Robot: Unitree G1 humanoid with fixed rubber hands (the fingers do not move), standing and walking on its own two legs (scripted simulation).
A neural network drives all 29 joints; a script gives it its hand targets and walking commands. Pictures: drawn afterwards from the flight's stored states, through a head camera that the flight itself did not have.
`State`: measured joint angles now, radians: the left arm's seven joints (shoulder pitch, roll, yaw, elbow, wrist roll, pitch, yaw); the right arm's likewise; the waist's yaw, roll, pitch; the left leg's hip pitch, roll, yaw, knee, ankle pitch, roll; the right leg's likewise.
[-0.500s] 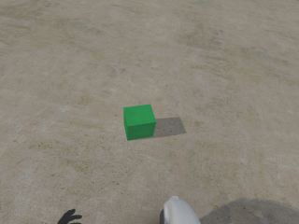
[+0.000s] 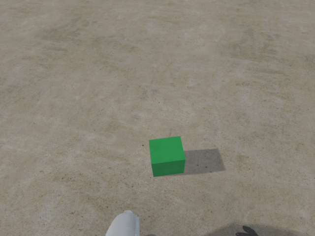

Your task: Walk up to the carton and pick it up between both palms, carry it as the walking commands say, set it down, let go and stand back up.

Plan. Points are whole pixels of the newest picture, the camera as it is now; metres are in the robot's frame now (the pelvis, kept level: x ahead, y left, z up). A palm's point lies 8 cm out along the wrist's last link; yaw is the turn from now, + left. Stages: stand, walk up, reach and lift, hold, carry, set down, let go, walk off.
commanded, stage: walk up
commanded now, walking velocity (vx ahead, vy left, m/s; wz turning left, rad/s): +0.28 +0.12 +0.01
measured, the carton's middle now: (166, 156) +0.65 +0.02 -0.68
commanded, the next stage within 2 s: none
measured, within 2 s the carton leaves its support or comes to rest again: neither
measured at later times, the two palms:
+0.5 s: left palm (71, 223) +0.17 +0.29 -0.16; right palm out of the picture +0.09 -0.20 -0.11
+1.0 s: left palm (96, 221) +0.17 +0.20 -0.15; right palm out of the picture +0.12 -0.24 -0.16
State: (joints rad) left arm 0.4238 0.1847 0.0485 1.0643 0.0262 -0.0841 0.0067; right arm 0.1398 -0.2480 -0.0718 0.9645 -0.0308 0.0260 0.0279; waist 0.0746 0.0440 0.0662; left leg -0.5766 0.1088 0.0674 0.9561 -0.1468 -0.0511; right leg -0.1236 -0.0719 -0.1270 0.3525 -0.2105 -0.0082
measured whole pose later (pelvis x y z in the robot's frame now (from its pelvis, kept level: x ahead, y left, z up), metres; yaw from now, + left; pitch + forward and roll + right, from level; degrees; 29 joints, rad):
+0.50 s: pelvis +0.12 +0.04 +0.00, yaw +1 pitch -1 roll -3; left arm 0.21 0.23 0.06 1.03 0.02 0.03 -0.01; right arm 0.36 -0.18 -0.05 1.04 -0.03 -0.05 -0.02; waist -0.03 -0.04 0.06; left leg -0.19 0.11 0.13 0.39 -0.18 0.00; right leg -0.43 -0.08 -0.03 0.86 -0.23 0.05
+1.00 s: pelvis +0.13 -0.01 -0.01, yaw +1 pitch -1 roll -1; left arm 0.19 0.12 0.03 1.08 0.01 -0.01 0.03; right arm 0.28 -0.18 -0.03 1.11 -0.01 0.04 -0.04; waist 0.00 0.05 0.03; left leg -0.19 0.06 -0.01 0.51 -0.32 -0.01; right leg -0.23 0.02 -0.12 0.39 -0.15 -0.06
